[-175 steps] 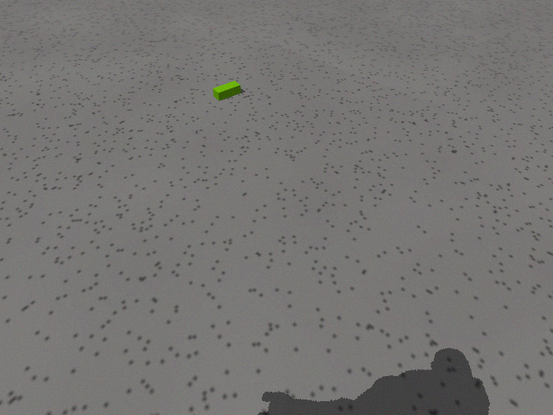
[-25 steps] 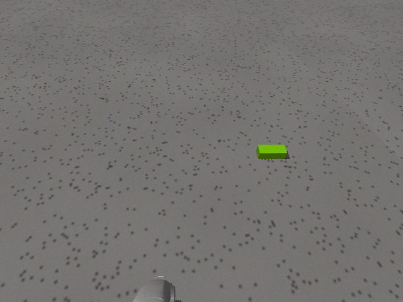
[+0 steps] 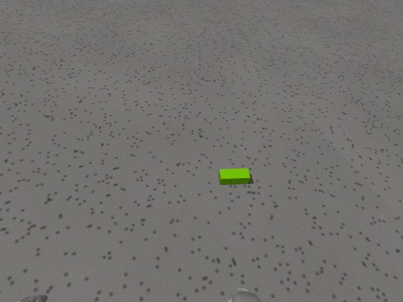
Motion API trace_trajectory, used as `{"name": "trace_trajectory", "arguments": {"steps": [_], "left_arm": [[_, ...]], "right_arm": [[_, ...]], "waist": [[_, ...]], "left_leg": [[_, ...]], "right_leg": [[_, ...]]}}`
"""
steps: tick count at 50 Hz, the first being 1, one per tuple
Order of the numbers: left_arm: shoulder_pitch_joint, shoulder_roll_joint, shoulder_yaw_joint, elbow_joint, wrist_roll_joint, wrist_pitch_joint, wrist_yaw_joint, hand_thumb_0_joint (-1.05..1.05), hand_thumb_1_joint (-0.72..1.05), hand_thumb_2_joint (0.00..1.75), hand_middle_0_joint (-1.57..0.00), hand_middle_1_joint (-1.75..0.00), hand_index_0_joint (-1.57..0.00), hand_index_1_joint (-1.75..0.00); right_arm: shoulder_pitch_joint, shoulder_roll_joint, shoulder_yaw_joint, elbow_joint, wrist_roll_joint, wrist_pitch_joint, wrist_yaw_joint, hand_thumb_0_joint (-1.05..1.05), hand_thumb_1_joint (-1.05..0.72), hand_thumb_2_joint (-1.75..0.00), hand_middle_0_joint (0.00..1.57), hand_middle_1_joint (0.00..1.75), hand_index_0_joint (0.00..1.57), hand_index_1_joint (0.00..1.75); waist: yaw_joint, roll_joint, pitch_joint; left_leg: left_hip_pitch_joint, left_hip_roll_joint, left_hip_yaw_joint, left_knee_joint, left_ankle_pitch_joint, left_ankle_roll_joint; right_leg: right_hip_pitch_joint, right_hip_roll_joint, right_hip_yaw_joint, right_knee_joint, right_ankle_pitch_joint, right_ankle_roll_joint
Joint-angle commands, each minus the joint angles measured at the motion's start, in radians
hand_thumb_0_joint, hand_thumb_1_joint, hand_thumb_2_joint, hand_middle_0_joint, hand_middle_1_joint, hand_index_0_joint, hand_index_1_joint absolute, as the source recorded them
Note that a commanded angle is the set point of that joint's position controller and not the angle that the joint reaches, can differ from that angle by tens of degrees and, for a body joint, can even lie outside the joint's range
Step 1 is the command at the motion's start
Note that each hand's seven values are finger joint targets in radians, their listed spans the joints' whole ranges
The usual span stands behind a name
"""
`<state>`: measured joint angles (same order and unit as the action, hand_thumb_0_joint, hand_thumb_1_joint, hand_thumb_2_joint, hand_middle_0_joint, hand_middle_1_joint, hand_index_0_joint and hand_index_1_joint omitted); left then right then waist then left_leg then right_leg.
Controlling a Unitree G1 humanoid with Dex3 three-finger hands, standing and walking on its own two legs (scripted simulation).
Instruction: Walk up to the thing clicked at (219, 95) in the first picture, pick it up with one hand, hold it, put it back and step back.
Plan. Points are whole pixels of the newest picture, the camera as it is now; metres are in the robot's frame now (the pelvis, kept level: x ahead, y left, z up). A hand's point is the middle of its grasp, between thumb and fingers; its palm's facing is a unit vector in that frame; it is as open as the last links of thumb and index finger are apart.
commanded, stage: walk up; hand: left
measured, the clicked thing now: (233, 176) +0.92 -0.26 -0.72
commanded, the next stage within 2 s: none
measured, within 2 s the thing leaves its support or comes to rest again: neither
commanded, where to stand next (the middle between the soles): +0.63 -0.54 m, yaw +8 degrees
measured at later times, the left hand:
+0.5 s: hand (133, 277) +0.21 +0.14 -0.17, palm faces +0.00 -0.96 -0.29, open 7.4 cm
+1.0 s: hand (205, 214) +0.36 -0.02 -0.13, palm faces +0.07 -0.92 -0.37, open 7.4 cm
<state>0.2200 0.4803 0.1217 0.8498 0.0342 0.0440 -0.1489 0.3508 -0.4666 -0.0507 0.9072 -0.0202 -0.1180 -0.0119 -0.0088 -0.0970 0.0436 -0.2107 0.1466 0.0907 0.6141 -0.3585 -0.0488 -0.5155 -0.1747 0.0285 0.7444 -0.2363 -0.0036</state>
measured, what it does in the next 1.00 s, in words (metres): walks ahead: right foot, then left foot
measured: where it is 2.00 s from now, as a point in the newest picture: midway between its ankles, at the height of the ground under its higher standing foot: (295, 230)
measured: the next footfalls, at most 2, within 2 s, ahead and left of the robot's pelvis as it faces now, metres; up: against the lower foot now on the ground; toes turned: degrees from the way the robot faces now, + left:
right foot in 0.04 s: +0.16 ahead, -0.20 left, +0.00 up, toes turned -5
left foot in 0.40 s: +0.29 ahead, -0.02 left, +0.00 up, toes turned +9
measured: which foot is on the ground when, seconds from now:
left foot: down 0.00-0.04, up 0.06-0.38, down 0.40-0.78, up 0.80-1.00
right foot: up 0.00-0.02, down 0.04-0.40, up 0.42-0.74, down 0.76-1.00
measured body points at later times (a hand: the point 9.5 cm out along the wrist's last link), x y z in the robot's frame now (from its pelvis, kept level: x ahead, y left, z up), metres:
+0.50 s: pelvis +0.18 -0.13 -0.01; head +0.19 -0.09 +0.44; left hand +0.21 +0.19 -0.14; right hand +0.25 -0.47 -0.08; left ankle +0.25 -0.02 -0.72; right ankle +0.16 -0.24 -0.67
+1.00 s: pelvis +0.32 -0.31 +0.00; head +0.35 -0.30 +0.45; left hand +0.36 +0.03 -0.11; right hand +0.41 -0.65 -0.10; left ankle +0.38 -0.20 -0.68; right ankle +0.35 -0.41 -0.72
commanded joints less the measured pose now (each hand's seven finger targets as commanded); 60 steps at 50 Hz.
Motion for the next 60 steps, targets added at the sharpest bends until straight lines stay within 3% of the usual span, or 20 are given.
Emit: {"name": "trace_trajectory", "arguments": {"steps": [1, 2, 3, 4, 9, 17, 18, 20, 21, 26, 34, 38, 39, 40, 41, 46, 52, 55, 56, 60], "left_arm": [[0.111, 0.179, 0.071, -0.021, 0.001, -0.038, 0.019, 0.0, 0.9, 0.9, -0.2, -0.3, -0.2, -0.3], [0.225, 0.241, 0.096, 0.013, 0.013, -0.051, 0.034, 0.0, 0.9, 0.9, -0.2, -0.3, -0.2, -0.3], [0.24, 0.353, 0.106, -0.013, 0.012, -0.066, 0.053, 0.0, 0.9, 0.9, -0.2, -0.3, -0.2, -0.3], [0.147, 0.362, 0.1, -0.047, -0.004, -0.066, 0.061, 0.0, 0.9, 0.9, -0.2, -0.3, -0.2, -0.3], [0.019, 0.215, 0.052, -0.085, -0.004, -0.073, 0.079, 0.0, 0.9, 0.9, -0.2, -0.3, -0.2, -0.3], [-0.052, 0.173, 0.017, -0.177, -0.005, -0.054, 0.067, 0.0, 0.9, 0.9, -0.2, -0.3, -0.2, -0.3], [-0.032, 0.13, 0.0, -0.186, -0.003, -0.052, 0.063, 0.0, 0.9, 0.9, -0.2, -0.3, -0.2, -0.3], [0.042, 0.068, -0.011, -0.191, 0.003, -0.042, 0.065, 0.0, 0.9, 0.9, -0.2, -0.3, -0.2, -0.3], [0.082, 0.187, 0.019, -0.161, 0.007, -0.021, 0.071, 0.0, 0.9, 0.9, -0.2, -0.3, -0.2, -0.3], [0.108, 0.201, 0.043, -0.098, 0.014, -0.015, 0.058, 0.0, 0.9, 0.9, -0.2, -0.3, -0.2, -0.3], [-0.005, 0.163, 0.05, -0.109, 0.004, -0.009, 0.021, 0.0, 0.9, 0.9, -0.2, -0.3, -0.2, -0.3], [0.172, 0.193, 0.079, -0.025, 0.009, -0.021, 0.036, 0.0, 0.9, 0.9, -0.2, -0.3, -0.2, -0.3], [0.282, 0.253, 0.099, 0.005, 0.024, -0.032, 0.051, 0.0, 0.9, 0.9, -0.2, -0.3, -0.2, -0.3], [0.268, 0.349, 0.099, -0.027, 0.018, -0.045, 0.063, 0.0, 0.9, 0.9, -0.2, -0.3, -0.2, -0.3], [0.142, 0.369, 0.096, -0.073, 0.007, -0.047, 0.071, 0.0, 0.9, 0.9, -0.2, -0.3, -0.2, -0.3], [0.051, 0.211, 0.049, -0.099, -0.001, -0.057, 0.088, 0.0, 0.9, 0.9, -0.2, -0.3, -0.2, -0.3], [-0.053, 0.178, 0.016, -0.181, 0.003, -0.045, 0.083, 0.0, 0.9, 0.9, -0.2, -0.3, -0.2, -0.3], [0.046, 0.063, -0.018, -0.197, -0.001, -0.028, 0.078, 0.0, 0.9, 0.9, -0.2, -0.3, -0.2, -0.3], [0.096, 0.188, 0.013, -0.174, 0.011, -0.004, 0.084, 0.0, 0.9, 0.9, -0.2, -0.3, -0.2, -0.3], [0.107, 0.203, 0.039, -0.118, 0.015, 0.001, 0.075, 0.0, 0.9, 0.9, -0.2, -0.3, -0.2, -0.3]], "right_arm": [[-0.088, -0.281, -0.088, -0.063, 0.002, 0.0, -0.034, 0.0, -0.9, -0.9, 0.2, 0.3, 0.2, 0.3], [-0.049, -0.198, -0.06, -0.06, 0.0, 0.01, -0.036, 0.0, -0.9, -0.9, 0.2, 0.3, 0.2, 0.3], [-0.073, -0.131, -0.031, -0.112, 0.026, 0.007, -0.039, 0.0, -0.9, -0.9, 0.2, 0.3, 0.2, 0.3], [-0.097, -0.2, -0.05, -0.097, 0.016, 0.015, -0.054, 0.0, -0.9, -0.9, 0.2, 0.3, 0.2, 0.3], [0.034, -0.212, -0.047, 0.029, 0.022, 0.002, -0.026, 0.0, -0.9, -0.9, 0.2, 0.3, 0.2, 0.3], [0.126, -0.182, -0.062, 0.013, 0.019, -0.018, -0.032, 0.0, -0.9, -0.9, 0.2, 0.3, 0.2, 0.3], [0.197, -0.219, -0.079, 0.032, 0.01, -0.022, -0.043, 0.0, -0.9, -0.9, 0.2, 0.3, 0.2, 0.3], [0.251, -0.357, -0.115, -0.009, -0.008, -0.022, -0.07, 0.0, -0.9, -0.9, 0.2, 0.3, 0.2, 0.3], [0.166, -0.387, -0.121, -0.055, 0.022, -0.019, -0.076, 0.0, -0.9, -0.9, 0.2, 0.3, 0.2, 0.3], [0.018, -0.282, -0.084, -0.056, 0.013, -0.021, -0.058, 0.0, -0.9, -0.9, 0.2, 0.3, 0.2, 0.3], [-0.023, -0.363, -0.111, -0.051, -0.004, -0.017, -0.041, 0.0, -0.9, -0.9, 0.2, 0.3, 0.2, 0.3], [-0.07, -0.295, -0.088, -0.038, -0.011, 0.013, -0.048, 0.0, -0.9, -0.9, 0.2, 0.3, 0.2, 0.3], [-0.057, -0.192, -0.055, -0.039, -0.01, 0.025, -0.053, 0.0, -0.9, -0.9, 0.2, 0.3, 0.2, 0.3], [-0.127, -0.163, -0.044, -0.091, 0.016, 0.026, -0.061, 0.0, -0.9, -0.9, 0.2, 0.3, 0.2, 0.3], [-0.128, -0.218, -0.059, -0.076, 0.019, 0.028, -0.076, 0.0, -0.9, -0.9, 0.2, 0.3, 0.2, 0.3], [0.03, -0.219, -0.046, 0.047, 0.02, -0.002, -0.046, 0.0, -0.9, -0.9, 0.2, 0.3, 0.2, 0.3], [0.162, -0.172, -0.054, 0.041, 0.02, -0.017, -0.048, 0.0, -0.9, -0.9, 0.2, 0.3, 0.2, 0.3], [0.246, -0.36, -0.114, 0.013, -0.015, -0.021, -0.088, 0.0, -0.9, -0.9, 0.2, 0.3, 0.2, 0.3], [0.154, -0.392, -0.123, -0.037, 0.018, -0.013, -0.093, 0.0, -0.9, -0.9, 0.2, 0.3, 0.2, 0.3], [0.015, -0.289, -0.09, -0.046, 0.014, -0.012, -0.081, 0.0, -0.9, -0.9, 0.2, 0.3, 0.2, 0.3]], "waist": [[0.111, 0.135, -0.071], [0.171, -0.124, -0.108], [0.182, -0.401, -0.068], [0.146, -0.254, -0.035], [0.052, -0.143, -0.011], [-0.022, 0.002, -0.039], [-0.057, 0.091, -0.078], [-0.06, 0.306, -0.096], [-0.042, 0.143, -0.081], [0.023, 0.189, 0.016], [0.004, 0.294, -0.001], [0.116, 0.133, -0.071], [0.188, -0.159, -0.07], [0.19, -0.366, 0.0], [0.137, -0.247, 0.04], [0.057, -0.104, 0.007], [-0.032, -0.05, -0.062], [-0.055, 0.277, -0.123], [-0.036, 0.121, -0.11], [0.03, 0.143, 0.028]], "left_leg": [[-0.234, 0.08, -0.017, 0.04, 0.005, 0.16], [-0.353, -0.011, 0.047, 0.394, 0.0, 0.134], [-0.663, -0.171, 0.048, 0.602, -0.231, 0.087], [-0.641, -0.081, -0.09, 0.672, -0.215, 0.095], [-0.423, -0.034, -0.049, 0.404, -0.054, 0.084], [0.005, -0.108, 0.022, -0.019, 0.221, 0.091], [0.183, -0.1, -0.038, -0.038, 0.214, 0.1], [0.296, 0.287, -0.749, -0.328, -0.208, 0.217], [0.185, 0.363, -0.864, -0.387, -0.363, 0.283], [-0.069, 0.189, -0.379, -0.302, -0.16, 0.262], [-0.189, 0.139, -0.197, -0.244, -0.203, 0.231], [-0.342, 0.063, -0.056, 0.089, -0.149, 0.164], [-0.474, -0.035, 0.041, 0.45, -0.161, 0.128], [-0.715, -0.181, -0.005, 0.633, -0.288, 0.089], [-0.671, -0.095, -0.14, 0.693, -0.224, 0.09], [-0.431, -0.053, -0.044, 0.383, -0.124, 0.085], [-0.045, -0.114, 0.012, -0.01, 0.183, 0.097], [0.301, 0.282, -0.744, -0.313, -0.112, 0.217], [0.209, 0.37, -0.828, -0.354, -0.306, 0.292], [-0.046, 0.205, -0.437, -0.298, -0.196, 0.259]], "right_leg": [[0.371, 0.108, -0.124, -0.135, -0.059, -0.014], [0.498, 0.073, -0.01, -0.26, -0.238, -0.041], [0.546, -0.168, 0.472, -0.513, -0.341, -0.131], [0.463, -0.233, 0.563, -0.546, -0.422, -0.213], [0.289, -0.066, 0.143, -0.41, -0.135, -0.228], [0.108, -0.047, 0.013, -0.276, -0.095, -0.213], [0.014, 0.002, -0.029, -0.122, -0.039, -0.175], [-0.268, 0.189, -0.049, 0.366, -0.279, -0.051], [-0.245, 0.141, 0.076, 0.452, -0.287, -0.037], [-0.135, 0.035, 0.081, 0.373, -0.139, 0.008], [0.025, 0.042, -0.035, 0.082, -0.096, 0.007], [0.379, 0.132, -0.127, -0.078, -0.129, -0.01], [0.453, 0.066, 0.038, -0.249, -0.32, -0.034], [0.402, -0.147, 0.526, -0.539, -0.49, -0.113], [0.332, -0.211, 0.613, -0.584, -0.554, -0.186], [0.271, -0.076, 0.199, -0.35, -0.082, -0.247], [0.142, -0.055, 0.065, -0.223, 0.068, -0.221], [-0.273, 0.187, -0.006, 0.359, -0.26, -0.043], [-0.267, 0.129, 0.093, 0.446, -0.293, -0.025], [-0.183, 0.05, 0.113, 0.413, -0.153, -0.002]]}}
